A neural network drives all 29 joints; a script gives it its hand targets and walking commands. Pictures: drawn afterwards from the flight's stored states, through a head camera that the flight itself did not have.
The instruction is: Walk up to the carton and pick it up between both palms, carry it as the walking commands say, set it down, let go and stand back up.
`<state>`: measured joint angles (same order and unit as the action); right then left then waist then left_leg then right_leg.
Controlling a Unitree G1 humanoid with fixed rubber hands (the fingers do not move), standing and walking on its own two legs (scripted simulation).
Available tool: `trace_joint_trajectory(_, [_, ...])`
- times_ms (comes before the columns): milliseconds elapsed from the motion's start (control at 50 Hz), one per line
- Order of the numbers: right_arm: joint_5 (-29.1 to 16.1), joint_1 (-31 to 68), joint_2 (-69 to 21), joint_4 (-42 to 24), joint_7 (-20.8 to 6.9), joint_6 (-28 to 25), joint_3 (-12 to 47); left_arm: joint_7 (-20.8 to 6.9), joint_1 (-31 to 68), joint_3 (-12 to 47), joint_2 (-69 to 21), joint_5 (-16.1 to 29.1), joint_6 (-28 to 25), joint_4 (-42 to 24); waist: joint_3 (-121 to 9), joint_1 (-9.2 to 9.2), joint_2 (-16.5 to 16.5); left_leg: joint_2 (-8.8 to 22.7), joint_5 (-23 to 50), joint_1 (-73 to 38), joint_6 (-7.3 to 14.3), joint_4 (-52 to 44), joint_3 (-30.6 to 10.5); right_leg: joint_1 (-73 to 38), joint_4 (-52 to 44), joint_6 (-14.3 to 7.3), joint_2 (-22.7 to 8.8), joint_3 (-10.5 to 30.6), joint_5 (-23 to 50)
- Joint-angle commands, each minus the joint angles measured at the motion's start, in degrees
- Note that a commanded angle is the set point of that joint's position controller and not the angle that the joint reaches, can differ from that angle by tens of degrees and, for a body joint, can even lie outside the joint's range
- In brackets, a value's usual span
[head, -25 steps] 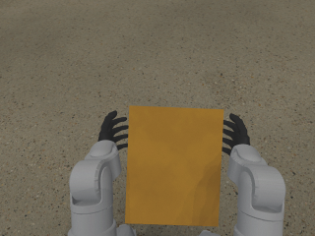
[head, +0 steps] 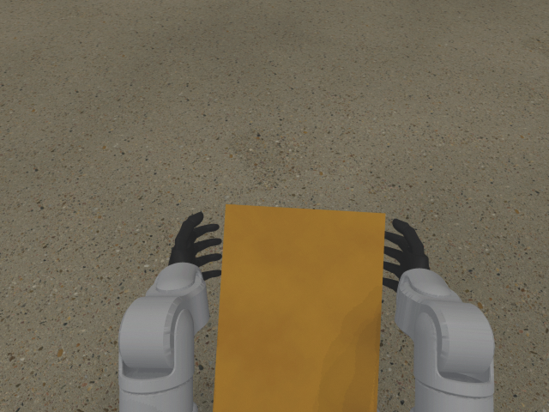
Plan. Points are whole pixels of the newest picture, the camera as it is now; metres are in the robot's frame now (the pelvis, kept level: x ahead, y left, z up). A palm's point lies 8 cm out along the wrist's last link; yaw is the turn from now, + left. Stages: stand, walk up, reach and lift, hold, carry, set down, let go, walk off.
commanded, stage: carry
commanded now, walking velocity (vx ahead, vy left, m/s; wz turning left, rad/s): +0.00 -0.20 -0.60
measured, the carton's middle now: (292, 291) +0.30 +0.02 -0.02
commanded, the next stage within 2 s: none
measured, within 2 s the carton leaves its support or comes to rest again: neither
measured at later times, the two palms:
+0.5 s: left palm (433, 310) +0.25 -0.15 +0.06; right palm out of the picture +0.16 -0.41 +0.05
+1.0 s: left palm out of the picture +0.13 -0.39 +0.07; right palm out of the picture -0.03 -0.62 +0.05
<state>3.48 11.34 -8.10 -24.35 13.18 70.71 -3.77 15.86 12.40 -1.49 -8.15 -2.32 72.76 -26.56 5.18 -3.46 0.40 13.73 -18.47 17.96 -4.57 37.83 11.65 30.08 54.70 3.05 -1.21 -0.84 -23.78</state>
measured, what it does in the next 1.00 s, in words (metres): steps to the right, turning right: right foot, then left foot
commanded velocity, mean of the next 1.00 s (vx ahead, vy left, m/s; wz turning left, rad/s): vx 0.00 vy -0.20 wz -0.60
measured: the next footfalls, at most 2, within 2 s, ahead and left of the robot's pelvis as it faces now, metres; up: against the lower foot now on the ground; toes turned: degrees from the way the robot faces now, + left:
right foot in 0.08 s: +0.06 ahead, -0.26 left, +0.00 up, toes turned -18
left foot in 0.24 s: +0.03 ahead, +0.05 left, +0.00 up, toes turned +2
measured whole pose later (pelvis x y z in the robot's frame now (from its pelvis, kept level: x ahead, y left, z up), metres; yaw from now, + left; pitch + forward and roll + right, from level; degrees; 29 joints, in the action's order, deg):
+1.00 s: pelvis -0.18 -0.35 -0.03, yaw -29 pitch +0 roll -1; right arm 3.5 11.6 -8.1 -24.8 15.0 71.7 -4.4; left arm 14.5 14.2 -1.9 -8.6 -3.1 70.1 -20.3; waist 3.7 2.0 -4.1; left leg 7.8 -33.5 27.4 -8.2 61.1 4.7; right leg 28.3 48.5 -1.3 2.7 0.3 -20.1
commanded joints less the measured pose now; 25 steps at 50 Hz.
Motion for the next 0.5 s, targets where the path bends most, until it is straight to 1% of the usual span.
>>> trace_joint_trajectory(0, [-18.5, 26.3, -57.0, -15.0, -11.3, -3.3, 32.1, -16.9, 28.4, 36.0, -59.4, 24.1, -3.2, -8.3, -31.9, 4.53, -13.1, 10.5, 43.0, -17.2, 4.5, -2.5, -4.9, -12.7, -20.6, -0.1, 3.8, -10.0, -1.3])
trace_joint_trajectory(20, [-17.6, 24.1, -56.0, -11.6, -10.8, -2.6, 31.0, -16.6, 26.6, 34.4, -58.0, 23.1, -2.7, -5.8, -32.2, 3.08, -11.2, 7.2, 39.3, -12.7, 3.5, 5.5, -1.2, -19.6, -27.2, 0.0, 4.0, -9.6, 3.2])
trace_joint_trajectory(40, [-17.8, 24.9, -54.5, -12.7, -10.5, -2.4, 32.1, -16.6, 22.5, 32.9, -58.2, 22.0, -2.4, -2.6, -32.2, 1.97, -1.9, 3.6, 25.3, -3.5, 1.9, 12.7, -1.3, -26.3, -29.7, -2.3, 0.5, -1.9, 14.7])
trace_joint_trajectory(60, [-16.6, 22.6, -53.8, -12.4, -10.5, -1.9, 32.0, -16.7, 22.5, 33.2, -57.5, 22.2, -2.2, -2.9, -32.4, 3.52, 16.6, -4.6, -7.7, 8.0, -2.2, 19.1, 0.2, -30.1, -27.8, -6.5, -11.7, 14.7, 51.1])
trace_joint_trajectory(80, [-16.4, 22.2, -53.1, -11.3, -11.1, -1.1, 32.4, -16.5, 21.6, 32.2, -56.1, 21.0, -1.7, -2.3, -29.7, 3.68, 26.4, -8.6, -24.6, 15.0, -3.9, 23.5, -2.5, -28.0, -23.6, -10.1, -14.2, 18.7, 66.3])
trace_joint_trajectory(100, [-16.3, 21.5, -52.0, -9.7, -11.4, -0.2, 32.8, -16.2, 19.3, 30.4, -55.3, 19.1, -1.0, 1.1, -29.5, 3.70, 23.4, -7.1, -24.3, 10.7, -3.5, 24.2, -3.6, -22.5, -22.8, -10.8, -14.0, 15.6, 67.7])
trace_joint_trajectory(120, [-16.6, 20.8, -52.5, -5.7, -11.7, 0.5, 31.7, -16.0, 20.2, 30.2, -55.9, 18.6, -0.5, 3.2, -29.3, 3.47, 15.1, -7.6, -19.0, 6.5, -3.1, 20.0, -2.7, -18.7, -24.6, -10.3, -11.9, 11.6, 58.4])
trace_joint_trajectory(140, [-18.1, 23.3, -54.0, -4.3, -12.4, 0.4, 31.9, -16.1, 19.9, 29.4, -56.3, 18.1, -0.3, 4.5, -29.3, 3.40, 15.3, -7.2, -15.2, 5.5, -2.9, 19.2, -4.1, -17.8, -25.4, -10.4, -10.5, 11.4, 47.9])
trace_joint_trajectory(160, [-18.9, 25.9, -55.0, -4.7, -12.8, 0.5, 32.5, -16.2, 21.3, 29.2, -57.2, 17.9, -0.8, 4.1, -29.7, 3.79, 16.8, -6.7, -11.2, 4.4, -2.4, 13.1, -5.5, -16.6, -24.2, -10.0, -9.4, 10.8, 41.2])
trace_joint_trajectory(180, [-20.0, 27.5, -57.6, -5.7, -13.2, 0.0, 32.7, -15.9, 24.4, 29.9, -58.8, 18.3, -1.5, 1.2, -31.6, 4.44, 15.9, -5.9, -6.8, 1.2, -1.6, 7.7, -6.5, -15.5, -20.5, -9.1, -8.2, 8.5, 42.1])
trace_joint_trajectory(200, [-22.1, 30.3, -60.1, -7.9, -13.5, -0.3, 35.2, -15.8, 25.5, 28.6, -58.6, 17.8, -2.5, -1.3, -32.4, 5.35, 16.3, -4.7, -3.5, -3.5, 0.9, -1.7, -9.5, -12.6, -17.3, -7.7, -6.7, 9.5, 38.7])
trace_joint_trajectory(220, [-23.5, 31.1, -61.1, -10.1, -13.9, -0.9, 36.4, -15.8, 25.7, 28.7, -59.7, 17.8, -3.0, -2.4, -32.9, 6.30, 9.7, 0.7, 2.4, -11.9, 3.2, -11.2, -15.1, -5.5, -12.5, -5.7, -4.5, 6.9, 31.2])
trace_joint_trajectory(240, [-24.8, 33.9, -60.9, -12.0, -14.0, -1.7, 36.6, -15.9, 25.2, 29.2, -61.8, 18.1, -3.5, -2.7, -32.9, 5.66, -11.5, 17.9, 24.7, -17.4, 8.9, -19.0, -31.2, 4.6, 0.5, -1.8, 2.5, -0.3, 9.7])
trace_joint_trajectory(260, [-24.5, 32.9, -62.5, -10.3, -14.3, -2.5, 36.2, -16.5, 29.4, 30.3, -61.5, 18.2, -4.3, -5.6, -29.7, 5.79, -18.4, 22.8, 37.0, -15.4, 15.8, -16.5, -31.0, 9.7, 7.7, -0.6, -0.2, -1.0, -8.4])
trace_joint_trajectory(280, [-23.5, 33.4, -64.9, -9.0, -14.6, -3.2, 35.8, -16.9, 34.6, 32.9, -63.6, 19.6, -4.5, -7.9, -27.8, 4.61, -20.0, 18.6, 34.1, -11.1, 13.4, -13.4, -22.8, 5.7, 3.8, -2.2, -5.3, 4.6, -7.3])
trace_joint_trajectory(300, [-23.2, 33.4, -65.2, -8.4, -14.2, -3.3, 35.8, -16.7, 34.1, 33.0, -63.1, 19.6, -4.4, -6.5, -28.6, 4.18, -19.3, 15.3, 30.2, -10.4, 10.7, -12.1, -17.8, 1.3, -0.7, -2.5, -4.2, 2.8, -4.1])
trace_joint_trajectory(320, [-23.2, 33.0, -65.2, -9.7, -14.2, -4.0, 35.5, -16.4, 37.2, 33.9, -63.3, 20.8, -5.2, -9.9, -28.2, 4.29, -20.2, 13.7, 28.6, -9.6, 8.1, -10.5, -12.8, -1.4, -5.9, -2.4, -3.1, 0.9, -1.1])
trace_joint_trajectory(340, [-23.5, 33.3, -64.8, -10.4, -14.1, -4.2, 35.7, -16.2, 35.6, 33.5, -62.7, 20.7, -5.1, -10.7, -30.9, 3.43, -21.8, 10.0, 29.5, -6.9, 4.1, -1.6, -6.8, -11.3, -16.7, -2.3, -4.5, 2.6, 5.8])
trace_joint_trajectory(360, [-22.6, 30.4, -63.3, -10.8, -13.6, -4.3, 34.5, -16.0, 33.0, 34.1, -63.7, 21.5, -5.2, -9.8, -35.0, 2.36, -15.1, 5.0, 21.9, -1.0, 1.7, 9.7, -4.6, -22.8, -25.1, -2.7, -2.6, 6.0, 10.7])
trace_joint_trajectory(380, [-22.5, 29.1, -62.8, -10.7, -13.2, -4.1, 34.7, -15.8, 31.0, 33.3, -61.3, 21.5, -5.1, -9.2, -35.0, 3.64, 0.5, -2.4, -8.5, 8.3, -0.6, 18.5, -3.2, -29.8, -30.7, -3.1, -9.4, 16.2, 35.2])
trace_joint_trajectory(400, [-22.4, 30.4, -61.2, -13.3, -13.1, -4.1, 36.3, -15.6, 28.9, 32.0, -61.0, 20.9, -5.3, -7.0, -36.3, 3.81, 17.7, -7.4, -21.6, 19.8, -2.8, 25.8, -3.4, -37.2, -27.3, -8.1, -17.9, 28.0, 57.8])
trace_joint_trajectory(420, [-23.3, 31.4, -61.4, -15.8, -13.0, -4.3, 38.2, -15.8, 26.6, 31.8, -60.0, 20.5, -5.7, -8.2, -36.0, 3.08, 18.2, -6.9, -21.5, 17.7, -3.1, 28.9, -7.7, -32.8, -26.2, -9.9, -15.7, 24.9, 57.7])
trace_joint_trajectory(440, [-24.0, 31.4, -60.9, -14.9, -13.1, -3.7, 39.1, -15.6, 23.2, 30.2, -58.7, 19.1, -5.5, -6.3, -35.4, 2.96, 12.7, -6.4, -17.8, 14.7, -2.8, 31.9, -8.2, -27.6, -28.9, -8.7, -13.8, 22.7, 46.1])
trace_joint_trajectory(460, [-24.5, 32.4, -61.4, -12.5, -13.0, -3.5, 38.7, -15.4, 24.0, 29.5, -59.4, 19.3, -5.2, -4.1, -35.0, 3.22, 8.3, -6.5, -13.6, 12.2, -1.8, 30.2, -7.4, -26.1, -33.6, -3.5, -10.3, 18.4, 30.3])
trace_joint_trajectory(480, [-22.9, 26.4, -60.9, -8.2, -13.2, -2.5, 37.7, -15.6, 21.8, 28.9, -58.6, 18.8, -4.8, -3.3, -35.0, 3.62, 9.4, -6.7, -11.4, 10.7, -1.6, 28.7, -7.0, -25.3, -35.1, -0.8, -8.1, 14.8, 25.8])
